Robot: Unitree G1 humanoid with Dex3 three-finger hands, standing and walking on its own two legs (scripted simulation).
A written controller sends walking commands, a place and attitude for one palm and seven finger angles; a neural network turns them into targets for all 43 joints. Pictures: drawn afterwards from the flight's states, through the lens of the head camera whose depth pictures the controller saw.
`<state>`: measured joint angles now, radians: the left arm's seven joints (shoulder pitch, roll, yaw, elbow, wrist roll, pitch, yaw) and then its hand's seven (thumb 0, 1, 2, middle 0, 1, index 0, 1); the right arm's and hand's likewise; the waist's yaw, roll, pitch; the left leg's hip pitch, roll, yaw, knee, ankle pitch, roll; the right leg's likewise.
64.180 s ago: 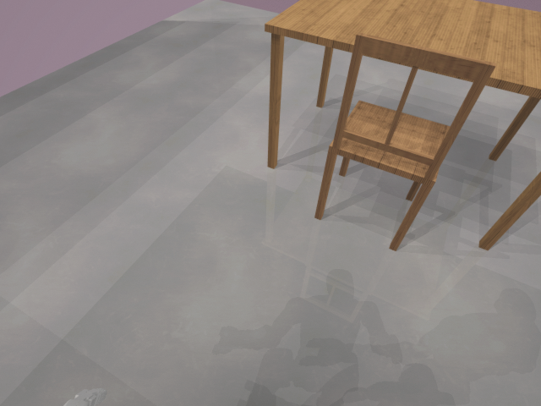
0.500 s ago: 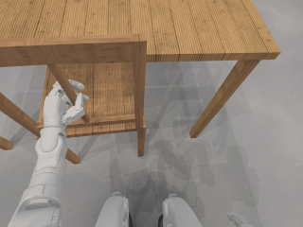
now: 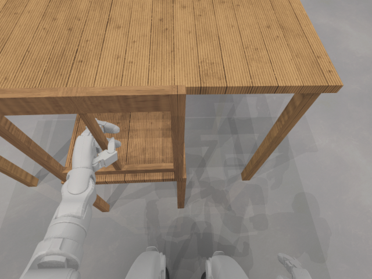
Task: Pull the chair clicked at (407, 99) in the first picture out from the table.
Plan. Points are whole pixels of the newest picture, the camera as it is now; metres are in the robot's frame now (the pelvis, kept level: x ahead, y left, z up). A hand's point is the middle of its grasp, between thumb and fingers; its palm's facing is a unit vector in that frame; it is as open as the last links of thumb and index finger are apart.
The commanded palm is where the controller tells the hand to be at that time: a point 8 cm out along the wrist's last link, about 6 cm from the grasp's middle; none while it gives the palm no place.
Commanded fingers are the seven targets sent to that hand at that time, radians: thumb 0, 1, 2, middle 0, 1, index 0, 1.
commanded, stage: step backward, pulling the chair out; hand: left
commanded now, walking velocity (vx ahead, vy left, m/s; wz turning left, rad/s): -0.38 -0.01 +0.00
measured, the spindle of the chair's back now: (104, 145) +0.41 +0.20 -0.03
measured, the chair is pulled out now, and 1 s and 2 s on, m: -0.08 0.04 0.21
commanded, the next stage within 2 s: none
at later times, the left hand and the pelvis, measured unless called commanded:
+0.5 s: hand (121, 172) +0.34 +0.14 -0.01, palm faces +0.03 -0.99 -0.15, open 4.8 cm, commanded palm +0.32 +0.19 +0.00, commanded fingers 0.00 0.90 0.90 -0.50 -1.45 -0.50 -1.45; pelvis -0.02 +0.00 +0.06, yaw -2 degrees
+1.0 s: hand (121, 201) +0.27 +0.13 -0.01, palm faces -0.04 -0.99 -0.16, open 4.9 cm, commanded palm +0.27 +0.19 +0.00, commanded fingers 0.00 0.90 0.90 -0.50 -1.45 -0.50 -1.45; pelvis -0.07 +0.01 +0.06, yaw -2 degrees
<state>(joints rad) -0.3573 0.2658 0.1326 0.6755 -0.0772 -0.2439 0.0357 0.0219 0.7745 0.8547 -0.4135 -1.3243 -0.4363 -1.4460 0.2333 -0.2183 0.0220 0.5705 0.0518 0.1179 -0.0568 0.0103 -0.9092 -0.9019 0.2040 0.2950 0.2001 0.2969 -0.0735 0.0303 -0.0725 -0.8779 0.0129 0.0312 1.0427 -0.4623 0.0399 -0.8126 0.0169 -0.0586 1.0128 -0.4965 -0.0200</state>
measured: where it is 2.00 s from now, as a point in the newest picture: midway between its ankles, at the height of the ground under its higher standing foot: outside the picture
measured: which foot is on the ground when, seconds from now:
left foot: down 0.00-1.00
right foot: down 0.00-1.00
